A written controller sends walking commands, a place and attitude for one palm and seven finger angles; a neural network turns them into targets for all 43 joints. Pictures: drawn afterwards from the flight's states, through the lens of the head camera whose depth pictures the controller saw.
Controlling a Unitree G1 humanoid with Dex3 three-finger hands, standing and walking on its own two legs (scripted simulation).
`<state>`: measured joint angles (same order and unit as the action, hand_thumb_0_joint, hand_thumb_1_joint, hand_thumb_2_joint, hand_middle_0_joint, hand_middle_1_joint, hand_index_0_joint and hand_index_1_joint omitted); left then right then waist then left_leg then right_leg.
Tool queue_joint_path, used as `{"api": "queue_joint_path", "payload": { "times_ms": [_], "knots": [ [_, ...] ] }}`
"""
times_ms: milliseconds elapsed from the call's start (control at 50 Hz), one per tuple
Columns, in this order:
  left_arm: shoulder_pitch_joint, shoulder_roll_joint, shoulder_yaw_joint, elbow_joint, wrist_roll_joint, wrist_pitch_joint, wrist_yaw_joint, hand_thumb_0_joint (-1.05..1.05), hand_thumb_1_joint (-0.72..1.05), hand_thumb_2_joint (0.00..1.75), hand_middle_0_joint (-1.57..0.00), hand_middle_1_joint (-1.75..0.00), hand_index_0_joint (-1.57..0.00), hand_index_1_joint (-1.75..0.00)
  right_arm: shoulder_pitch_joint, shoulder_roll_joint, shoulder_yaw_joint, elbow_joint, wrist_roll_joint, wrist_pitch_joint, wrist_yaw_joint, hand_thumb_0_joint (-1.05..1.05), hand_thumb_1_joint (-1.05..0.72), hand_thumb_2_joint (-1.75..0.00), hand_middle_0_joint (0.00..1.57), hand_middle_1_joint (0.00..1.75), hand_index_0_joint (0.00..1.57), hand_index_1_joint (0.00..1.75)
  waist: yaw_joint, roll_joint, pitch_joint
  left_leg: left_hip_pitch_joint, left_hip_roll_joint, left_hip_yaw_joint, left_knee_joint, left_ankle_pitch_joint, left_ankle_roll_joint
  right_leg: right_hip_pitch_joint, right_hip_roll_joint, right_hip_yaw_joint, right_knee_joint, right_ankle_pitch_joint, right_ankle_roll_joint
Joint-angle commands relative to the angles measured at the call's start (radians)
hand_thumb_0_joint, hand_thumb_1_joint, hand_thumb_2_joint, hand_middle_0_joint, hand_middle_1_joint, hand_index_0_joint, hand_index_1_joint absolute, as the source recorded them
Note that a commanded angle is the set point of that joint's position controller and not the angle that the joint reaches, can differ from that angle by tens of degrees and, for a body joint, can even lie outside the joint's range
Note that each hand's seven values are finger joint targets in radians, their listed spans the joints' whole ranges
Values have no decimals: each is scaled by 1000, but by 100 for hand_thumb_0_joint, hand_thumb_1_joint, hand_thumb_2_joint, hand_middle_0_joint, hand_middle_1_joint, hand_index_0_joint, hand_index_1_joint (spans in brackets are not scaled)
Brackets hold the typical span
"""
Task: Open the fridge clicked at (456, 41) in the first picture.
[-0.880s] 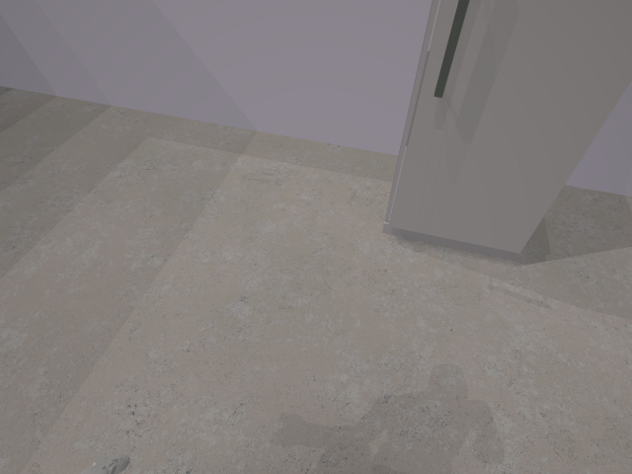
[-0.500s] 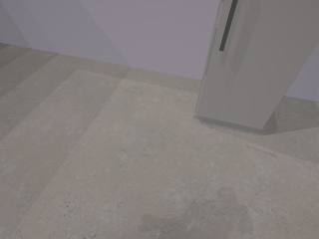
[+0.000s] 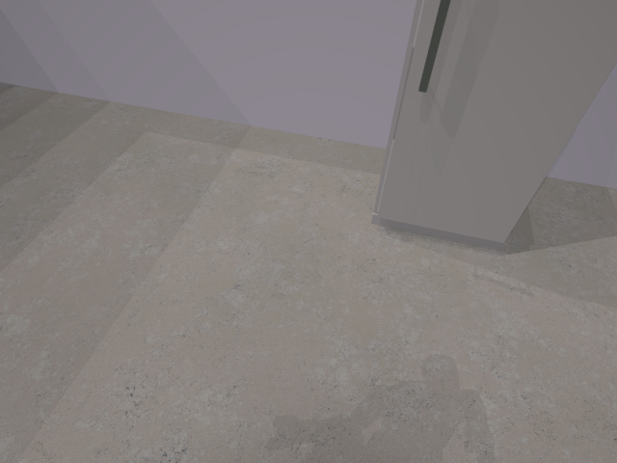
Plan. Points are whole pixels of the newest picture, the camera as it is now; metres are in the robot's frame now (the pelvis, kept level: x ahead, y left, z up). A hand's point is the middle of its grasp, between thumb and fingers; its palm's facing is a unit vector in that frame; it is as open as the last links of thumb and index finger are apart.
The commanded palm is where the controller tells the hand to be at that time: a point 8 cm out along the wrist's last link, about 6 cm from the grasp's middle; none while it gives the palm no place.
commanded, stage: look at it before walking up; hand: left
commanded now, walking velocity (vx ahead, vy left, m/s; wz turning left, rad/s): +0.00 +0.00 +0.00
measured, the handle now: (441, 16) +1.16 -0.29 +0.13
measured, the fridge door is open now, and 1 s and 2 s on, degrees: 0 0 0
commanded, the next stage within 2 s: walk to a spot facing it in 0.56 s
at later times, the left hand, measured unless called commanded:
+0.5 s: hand out of the picture +0.09 +0.24 -0.16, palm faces -0.04 -0.94 -0.33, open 7.4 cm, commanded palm none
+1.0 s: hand out of the picture +0.08 +0.19 -0.18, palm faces -0.14 -0.95 -0.28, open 7.4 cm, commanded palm none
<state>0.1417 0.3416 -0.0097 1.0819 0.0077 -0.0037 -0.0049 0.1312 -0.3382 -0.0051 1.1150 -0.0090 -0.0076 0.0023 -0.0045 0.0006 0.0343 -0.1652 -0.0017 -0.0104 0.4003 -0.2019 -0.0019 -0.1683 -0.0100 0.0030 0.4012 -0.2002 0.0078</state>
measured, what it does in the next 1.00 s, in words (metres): stands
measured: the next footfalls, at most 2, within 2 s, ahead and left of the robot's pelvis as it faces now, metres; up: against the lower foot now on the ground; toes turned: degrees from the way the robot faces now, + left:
left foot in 1.64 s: +0.32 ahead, +0.02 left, +0.00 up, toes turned -25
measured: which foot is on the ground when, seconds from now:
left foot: down 0.00-1.00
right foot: down 0.00-1.00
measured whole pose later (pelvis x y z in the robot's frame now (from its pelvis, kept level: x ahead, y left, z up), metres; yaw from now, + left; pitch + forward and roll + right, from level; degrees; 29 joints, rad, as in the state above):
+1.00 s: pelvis +0.01 -0.02 -0.02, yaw -9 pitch -1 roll +2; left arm 0.20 0.26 0.03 0.98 0.01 0.07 -0.01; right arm 0.12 -0.24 -0.03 0.99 -0.02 0.02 -0.02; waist 0.02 -0.02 0.11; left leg -0.21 0.06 0.14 0.55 -0.32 -0.02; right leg -0.35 0.01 0.02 0.80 -0.44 0.01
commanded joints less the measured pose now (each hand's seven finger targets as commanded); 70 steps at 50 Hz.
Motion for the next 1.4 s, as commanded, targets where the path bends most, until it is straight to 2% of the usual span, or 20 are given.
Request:
{"api": "queue_joint_path", "payload": {
  "times_ms": [0, 660, 720, 800, 860, 880, 900, 940, 960, 980, 1000, 1020, 1040, 1060, 1080, 1100, 1160, 1200, 1240, 1380],
  "knots": [
    [-48, 206, 43, -61, 4, -21, 16, 0, 90, 90, -20, -30, -20, -30, -51, -207, -35, -65, 0, -24, -9, 0, -90, -90, 20, 30, 20, 30, 6, -9, -48, -10, 110, -108, -84, 42, 32, -2, -111, 108, -87, -15, -37],
    [-55, 209, 45, -62, 3, -23, 17, 0, 90, 90, -20, -30, -20, -30, -79, -212, -35, -67, 1, -27, -17, 0, -90, -90, 20, 30, 20, 30, 6, -1, -79, 76, 126, -77, -74, 209, 25, 39, -112, 99, -66, 212, -38],
    [-8, 110, 35, -65, 2, 9, 22, 0, 90, 90, -20, -30, -20, -30, -17, -101, -22, -67, -2, -8, -24, 0, -90, -90, 20, 30, 20, 30, 0, -3, -71, 78, 133, -26, -19, 219, 8, -10, -103, 110, -9, 270, -27],
    [21, 101, 48, -110, 8, 35, 17, 0, 90, 90, -20, -30, -20, -30, 18, -114, -44, -112, -3, 13, -34, 0, -90, -90, 20, 30, 20, 30, -4, 17, -59, 74, 171, -13, 18, 197, 21, -100, -63, 115, 96, 267, -24],
    [33, 81, 59, -149, 9, 47, 7, 0, 90, 90, -20, -30, -20, -30, 10, -133, -64, -153, -5, 18, -37, 0, -90, -90, 20, 30, 20, 30, -2, 102, -38, 47, 248, -51, -11, 172, 69, -181, -10, 73, 251, 115, -8],
    [38, 65, 61, -161, 9, 51, 4, 0, 90, 90, -20, -30, -20, -30, 3, -137, -70, -163, -6, 16, -37, 0, -90, -90, 20, 30, 20, 30, 0, 158, -28, 39, 303, -78, -39, 215, 108, -218, 11, 39, 358, -84, 2],
    [38, 53, 66, -174, 10, 54, 2, 0, 90, 90, -20, -30, -20, -30, 5, -136, -73, -172, -6, 13, -35, 0, -90, -90, 20, 30, 20, 30, -1, 193, -27, 24, 350, -102, -58, 279, 153, -232, 12, 17, 464, -253, 10],
    [60, 38, 78, -193, 8, 58, -1, 0, 90, 90, -20, -30, -20, -30, -26, -126, -79, -202, -10, 9, -36, 0, -90, -90, 20, 30, 20, 30, 17, 187, -34, -18, 383, -80, -32, 341, 179, -208, -28, 36, 515, -327, 7],
    [94, 29, 81, -191, 9, 57, -5, 0, 90, 90, -20, -30, -20, -30, -54, -123, -83, -212, -14, 11, -36, 0, -90, -90, 20, 30, 20, 30, 42, 174, -39, -36, 369, -34, 13, 344, 155, -164, -40, 24, 450, -301, 2],
    [156, 21, 84, -182, 11, 50, -11, 0, 90, 90, -20, -30, -20, -30, -66, -125, -85, -218, -17, 13, -33, 0, -90, -90, 20, 30, 20, 30, 66, 153, -66, -49, 339, 18, 80, 235, 115, -87, -34, -9, 348, -237, 1],
    [238, 32, 91, -156, 15, 43, -16, 0, 90, 90, -20, -30, -20, -30, -84, -123, -86, -224, -12, 19, -28, 0, -90, -90, 20, 30, 20, 30, 107, 76, -105, -127, 291, 65, 210, 26, 63, 38, -24, -23, 201, -110, 3],
    [286, 107, 105, -147, 28, 25, -10, 0, 90, 90, -20, -30, -20, -30, -61, -52, -75, -237, -4, 30, -20, 0, -90, -90, 20, 30, 20, 30, 123, -207, -91, -294, 140, 157, 493, -283, -19, 113, -154, 226, -50, -142, -37],
    [292, 189, 114, -158, 23, 14, 4, 0, 90, 90, -20, -30, -20, -30, -74, 11, -58, -283, -10, 28, -13, 0, -90, -90, 20, 30, 20, 30, 114, -435, -17, -529, 17, 102, 745, -459, -59, 75, -347, 657, -207, -98, -121],
    [277, 166, 116, -175, 12, 15, 18, 0, 90, 90, -20, -30, -20, -30, -88, -37, -66, -289, -11, 27, -12, 0, -90, -90, 20, 30, 20, 30, 103, -289, 4, -517, 66, -23, 771, -361, -39, 30, -345, 619, -250, -255, -168],
    [211, 132, 115, -194, 11, 9, 16, 0, 90, 90, -20, -30, -20, -30, -81, -46, -73, -276, -9, 24, -4, 0, -90, -90, 20, 30, 20, 30, 72, -239, 46, -508, 97, -27, 768, -258, -32, -39, -294, 582, -282, -455, -163],
    [180, 109, 110, -201, 11, 2, 16, 0, 90, 90, -20, -30, -20, -30, -86, -48, -76, -264, -11, 16, 2, 0, -90, -90, 20, 30, 20, 30, 61, -169, 65, -497, 106, -17, 777, -203, -36, -68, -268, 587, -272, -473, -159],
    [191, 55, 98, -191, 7, -30, 8, 0, 90, 90, -20, -30, -20, -30, -25, -16, -77, -232, -19, 5, 9, 0, -90, -90, 20, 30, 20, 30, 25, -66, 11, -468, 106, -7, 735, -62, -55, -2, -195, 424, -214, -224, -162],
    [245, 48, 101, -169, 7, -43, 8, 0, 90, 90, -20, -30, -20, -30, -13, 5, -77, -224, -19, -2, 10, 0, -90, -90, 20, 30, 20, 30, 34, -48, -26, -487, 102, 5, 710, -36, -62, 73, -177, 382, -183, -97, -167],
    [292, 32, 99, -150, 8, -48, 5, 0, 90, 90, -20, -30, -20, -30, -20, 18, -74, -232, -20, -6, 9, 0, -90, -90, 20, 30, 20, 30, 43, -76, -37, -524, 96, 7, 695, -21, -70, 127, -158, 370, -170, -25, -166],
    [370, 3, 95, -121, 16, -58, 12, 0, 90, 90, -20, -30, -20, -30, -111, 30, -70, -286, -17, -20, 7, 0, -90, -90, 20, 30, 20, 30, 73, -114, -8, -598, 103, 9, 601, -34, -84, 199, -170, 432, -156, 108, -203]
  ]
}}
